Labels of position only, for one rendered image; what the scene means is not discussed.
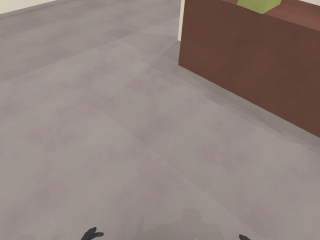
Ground pedestal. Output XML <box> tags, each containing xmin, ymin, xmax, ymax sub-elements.
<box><xmin>178</xmin><ymin>0</ymin><xmax>320</xmax><ymax>138</ymax></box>

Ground carton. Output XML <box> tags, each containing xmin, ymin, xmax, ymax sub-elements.
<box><xmin>237</xmin><ymin>0</ymin><xmax>282</xmax><ymax>14</ymax></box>

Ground left robot hand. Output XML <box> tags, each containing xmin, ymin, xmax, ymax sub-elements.
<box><xmin>81</xmin><ymin>227</ymin><xmax>104</xmax><ymax>240</ymax></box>

